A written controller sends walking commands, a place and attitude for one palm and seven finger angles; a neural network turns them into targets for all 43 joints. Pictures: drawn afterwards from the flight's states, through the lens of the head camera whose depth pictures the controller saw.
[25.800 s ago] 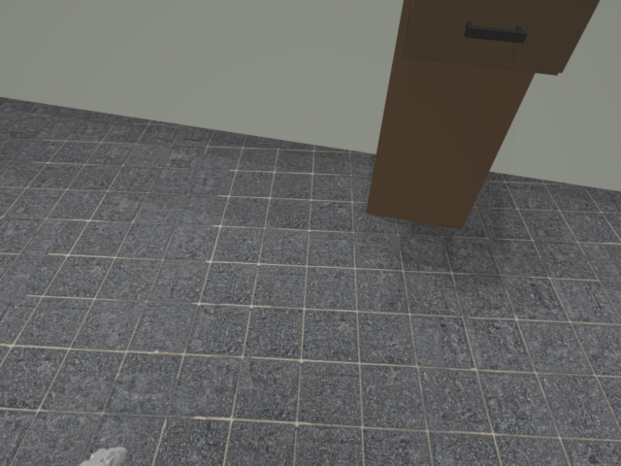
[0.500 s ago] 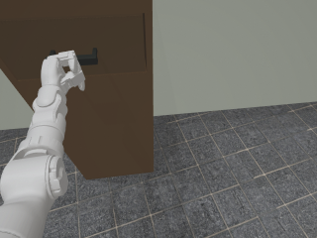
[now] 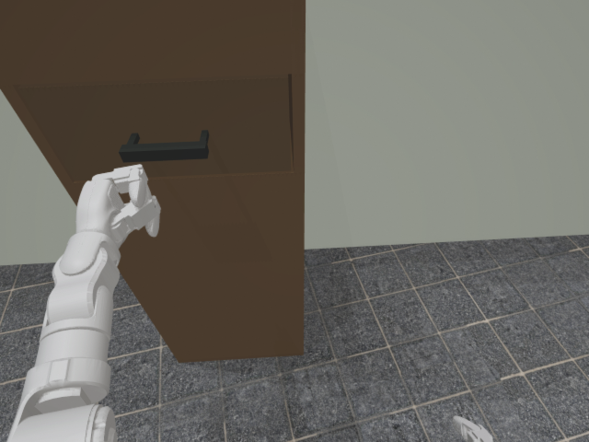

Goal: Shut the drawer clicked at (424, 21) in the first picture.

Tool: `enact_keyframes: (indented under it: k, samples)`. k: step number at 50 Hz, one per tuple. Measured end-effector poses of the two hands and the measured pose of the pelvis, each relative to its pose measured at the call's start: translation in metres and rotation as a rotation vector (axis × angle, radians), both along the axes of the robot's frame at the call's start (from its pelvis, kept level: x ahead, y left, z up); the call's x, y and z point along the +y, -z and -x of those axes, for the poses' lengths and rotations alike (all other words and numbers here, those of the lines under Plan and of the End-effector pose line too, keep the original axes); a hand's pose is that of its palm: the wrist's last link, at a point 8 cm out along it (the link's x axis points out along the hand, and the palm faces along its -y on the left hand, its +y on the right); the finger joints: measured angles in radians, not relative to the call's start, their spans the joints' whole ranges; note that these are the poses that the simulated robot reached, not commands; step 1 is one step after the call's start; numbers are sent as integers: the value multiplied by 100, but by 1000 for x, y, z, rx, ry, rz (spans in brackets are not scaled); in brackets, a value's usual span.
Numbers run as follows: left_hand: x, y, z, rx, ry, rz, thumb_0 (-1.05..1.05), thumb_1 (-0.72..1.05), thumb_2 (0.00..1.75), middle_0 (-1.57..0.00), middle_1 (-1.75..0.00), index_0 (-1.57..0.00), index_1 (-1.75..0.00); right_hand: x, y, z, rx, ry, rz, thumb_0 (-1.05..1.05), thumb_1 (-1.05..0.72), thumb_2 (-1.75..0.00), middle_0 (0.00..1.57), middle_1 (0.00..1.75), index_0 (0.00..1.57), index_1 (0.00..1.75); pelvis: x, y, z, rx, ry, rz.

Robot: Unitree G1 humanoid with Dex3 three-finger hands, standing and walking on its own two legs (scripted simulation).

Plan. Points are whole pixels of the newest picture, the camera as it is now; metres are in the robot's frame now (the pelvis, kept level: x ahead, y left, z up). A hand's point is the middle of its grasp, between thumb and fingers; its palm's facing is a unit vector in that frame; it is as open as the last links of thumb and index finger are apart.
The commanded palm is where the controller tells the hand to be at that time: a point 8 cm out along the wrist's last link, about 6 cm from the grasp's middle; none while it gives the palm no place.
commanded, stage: draw the hand back to the body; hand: left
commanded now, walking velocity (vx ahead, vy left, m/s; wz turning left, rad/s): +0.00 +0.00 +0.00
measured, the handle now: (167, 144) +0.51 +0.22 +0.15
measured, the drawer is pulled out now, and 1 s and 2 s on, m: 0.00 0.00 0.00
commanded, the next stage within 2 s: step back with the hand held close in 1.12 s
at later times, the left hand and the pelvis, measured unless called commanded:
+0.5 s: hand (90, 300) +0.24 +0.23 +0.15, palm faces +0.33 -0.91 -0.24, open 3.3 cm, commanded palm +0.20 +0.27 +0.17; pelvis -0.03 +0.00 +0.01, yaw +2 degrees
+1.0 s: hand (11, 386) +0.15 +0.25 +0.16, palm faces +0.41 -0.82 -0.40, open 3.3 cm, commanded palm +0.10 +0.29 +0.18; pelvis -0.02 +0.01 +0.01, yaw +1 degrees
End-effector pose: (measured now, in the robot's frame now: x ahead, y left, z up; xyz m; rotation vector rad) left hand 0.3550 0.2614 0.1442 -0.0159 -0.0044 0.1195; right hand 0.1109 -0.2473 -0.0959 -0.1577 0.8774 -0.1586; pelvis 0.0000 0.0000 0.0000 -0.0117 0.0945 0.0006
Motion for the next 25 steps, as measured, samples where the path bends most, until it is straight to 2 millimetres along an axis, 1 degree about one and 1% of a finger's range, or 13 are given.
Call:
enact_keyframes:
  k: [3, 5, 10, 13, 14, 16, 18, 22, 25]
  samples:
    - [7, 1, 23, 3, -20, -16, 2, 90, 90, -140, -160, -139, -160, 3, -6, -15, -45, -24, 5, 1, -91, -90, 20, 30, 20, 30, -1, -1, 3, -20, -9, 0]
    - [9, -2, 37, -13, -24, -25, 2, 90, 90, -140, -160, -139, -160, 5, -10, -25, -77, -44, 11, 1, -91, -90, 20, 30, 20, 30, -1, -1, 5, -34, -18, 0]
    - [4, -19, 66, -66, 1, -44, 2, 90, 90, -140, -160, -140, -160, 15, -20, -47, -162, -88, 9, 1, -91, -90, 20, 30, 20, 30, 0, -1, 13, -64, -36, -2]
    - [1, -22, 79, -61, 19, -38, 2, 90, 90, -140, -160, -140, -160, 23, -25, -56, -207, -105, -6, 1, -91, -90, 20, 30, 20, 30, 0, -2, 17, -78, -41, -4]
    - [1, -23, 83, -58, 3, -77, 2, 90, 90, -140, -160, -140, -160, 25, -27, -57, -220, -113, -9, 1, -91, -90, 20, 30, 20, 30, 0, -2, 19, -85, -39, -5]
    - [0, -23, 95, -73, -46, -158, 2, 90, 90, -140, -160, -140, -160, 29, -30, -58, -241, -124, -18, 1, -91, -90, 20, 30, 20, 30, -1, -2, 23, -96, -33, -7]
    - [1, -19, 108, -79, -88, -206, 2, 90, 90, -140, -160, -140, -160, 32, -31, -56, -241, -131, -26, 1, -91, -90, 20, 30, 20, 30, -1, -3, 26, -105, -29, -8]
    - [5, -11, 136, -79, -157, -257, 2, 90, 90, -140, -160, -140, -160, 34, -26, -45, -195, -146, -24, 1, -90, -90, 20, 30, 20, 30, -2, -5, 30, -122, -26, -8]
    - [12, -14, 154, -96, -205, -293, 2, 90, 90, -140, -160, -140, -160, 34, -20, -34, -152, -152, -17, 1, -90, -90, 20, 30, 20, 30, -2, -6, 31, -136, -29, -7]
